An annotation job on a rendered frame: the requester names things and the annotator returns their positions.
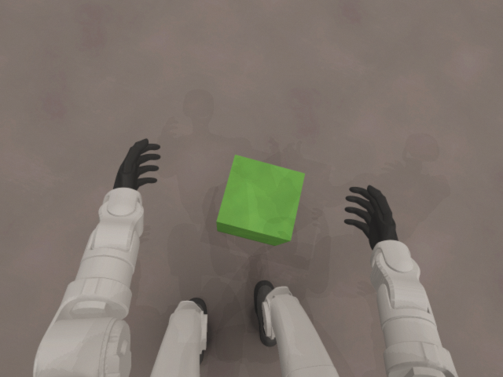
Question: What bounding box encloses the right robot forearm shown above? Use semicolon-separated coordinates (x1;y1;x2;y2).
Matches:
370;240;458;377

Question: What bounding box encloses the left robot hand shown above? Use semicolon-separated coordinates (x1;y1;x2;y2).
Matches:
113;138;160;191

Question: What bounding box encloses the right robot thigh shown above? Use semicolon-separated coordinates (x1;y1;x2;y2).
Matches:
262;294;339;377

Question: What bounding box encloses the carton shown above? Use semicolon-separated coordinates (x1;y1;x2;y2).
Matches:
216;155;305;246

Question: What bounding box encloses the right robot hand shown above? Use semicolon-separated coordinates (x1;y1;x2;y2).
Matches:
344;185;398;250

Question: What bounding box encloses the left robot forearm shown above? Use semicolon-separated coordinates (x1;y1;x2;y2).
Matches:
33;188;144;377

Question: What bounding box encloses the robot left upper arm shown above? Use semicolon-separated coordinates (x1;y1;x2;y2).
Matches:
35;317;131;377

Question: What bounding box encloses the left robot foot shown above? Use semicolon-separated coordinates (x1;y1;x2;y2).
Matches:
190;298;207;364

